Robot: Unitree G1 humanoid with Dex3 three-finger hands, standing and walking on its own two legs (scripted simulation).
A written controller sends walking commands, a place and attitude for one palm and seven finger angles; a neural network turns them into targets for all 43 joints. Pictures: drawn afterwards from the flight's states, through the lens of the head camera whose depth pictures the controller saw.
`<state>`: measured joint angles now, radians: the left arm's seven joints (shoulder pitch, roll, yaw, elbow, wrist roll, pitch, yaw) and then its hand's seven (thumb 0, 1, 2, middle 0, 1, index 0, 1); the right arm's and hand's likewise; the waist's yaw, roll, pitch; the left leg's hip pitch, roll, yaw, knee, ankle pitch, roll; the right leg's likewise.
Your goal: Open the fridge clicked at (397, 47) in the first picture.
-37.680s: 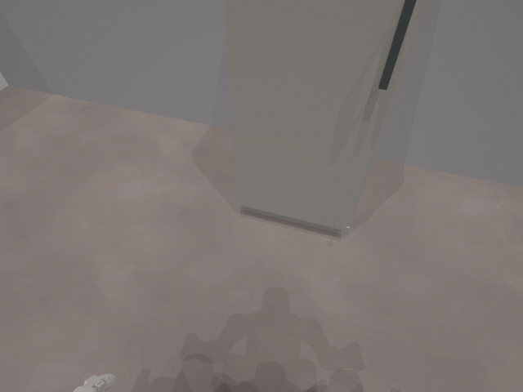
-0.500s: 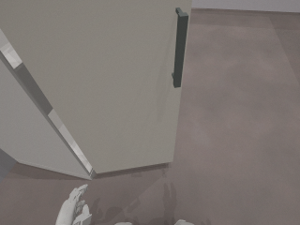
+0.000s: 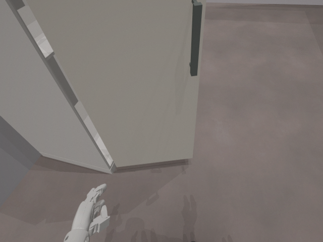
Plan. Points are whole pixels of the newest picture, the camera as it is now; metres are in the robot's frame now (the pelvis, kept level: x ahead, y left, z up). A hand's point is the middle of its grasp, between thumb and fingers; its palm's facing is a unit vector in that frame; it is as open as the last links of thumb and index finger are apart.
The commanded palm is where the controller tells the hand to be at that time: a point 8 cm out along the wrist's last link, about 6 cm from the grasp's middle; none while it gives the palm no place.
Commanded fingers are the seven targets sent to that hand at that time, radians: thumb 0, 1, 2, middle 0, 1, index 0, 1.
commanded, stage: stop stepping back and stand still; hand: right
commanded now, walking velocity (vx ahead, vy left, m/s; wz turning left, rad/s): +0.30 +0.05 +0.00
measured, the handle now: (193, 40) +0.68 -0.08 +0.15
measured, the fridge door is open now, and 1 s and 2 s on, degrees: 68 68 68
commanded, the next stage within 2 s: let the arm hang, fingers relaxed in 0.62 s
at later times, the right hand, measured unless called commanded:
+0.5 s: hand out of the picture +0.14 -0.26 +0.16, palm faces +0.42 +0.78 -0.46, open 7.5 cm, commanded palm +0.07 -0.30 +0.17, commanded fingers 0.00 -0.90 -0.90 0.20 0.30 0.20 0.30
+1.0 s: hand out of the picture +0.03 -0.18 -0.17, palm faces -0.04 +0.99 -0.16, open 7.4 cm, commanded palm none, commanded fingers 0.00 -0.90 -0.90 0.20 0.30 0.20 0.30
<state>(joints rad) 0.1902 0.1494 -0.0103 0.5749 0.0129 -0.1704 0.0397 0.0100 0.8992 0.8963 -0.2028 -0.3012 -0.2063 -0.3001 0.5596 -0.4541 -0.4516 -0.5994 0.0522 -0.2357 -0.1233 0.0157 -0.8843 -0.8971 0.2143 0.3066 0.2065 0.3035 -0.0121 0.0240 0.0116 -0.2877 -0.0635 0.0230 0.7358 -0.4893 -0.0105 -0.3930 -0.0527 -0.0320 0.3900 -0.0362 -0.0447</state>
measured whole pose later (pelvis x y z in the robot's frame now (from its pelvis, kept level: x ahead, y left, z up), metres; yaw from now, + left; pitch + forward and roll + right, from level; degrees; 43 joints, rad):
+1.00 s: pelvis -0.07 -0.01 -0.02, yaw -4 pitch -1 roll +0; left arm 0.19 0.23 0.00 0.80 0.03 0.02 -0.01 0.01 0.90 0.90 -0.20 -0.30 -0.20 -0.30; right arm 0.26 -0.19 0.04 0.72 -0.03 0.07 0.02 0.01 -0.90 -0.90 0.20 0.30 0.19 0.30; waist 0.05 0.03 0.05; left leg -0.35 0.01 -0.03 0.67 -0.29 -0.02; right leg -0.40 0.00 0.01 0.67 -0.28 0.00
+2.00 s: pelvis -0.04 -0.02 +0.00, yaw -3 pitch -1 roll +0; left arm 0.24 0.15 0.01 1.12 0.02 0.02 0.03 0.00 0.91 0.90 -0.20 -0.30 -0.20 -0.30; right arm 0.24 -0.17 0.00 1.15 -0.02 0.00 -0.02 0.01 -0.91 -0.90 0.20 0.30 0.19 0.30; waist 0.01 0.00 0.05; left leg -0.19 0.02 -0.04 0.42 -0.21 -0.04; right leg -0.24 0.00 0.00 0.43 -0.17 -0.01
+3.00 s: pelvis -0.02 -0.02 +0.00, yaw -3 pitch -2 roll +0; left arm 0.24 0.15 0.01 1.14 0.02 0.01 0.03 0.00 0.91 0.90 -0.20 -0.30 -0.20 -0.30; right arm 0.24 -0.16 0.00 1.15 -0.02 0.00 -0.03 0.00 -0.90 -0.90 0.20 0.30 0.19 0.30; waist 0.01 0.01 0.05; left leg -0.15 0.01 -0.05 0.40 -0.22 -0.02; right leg -0.19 -0.01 -0.01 0.41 -0.19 0.00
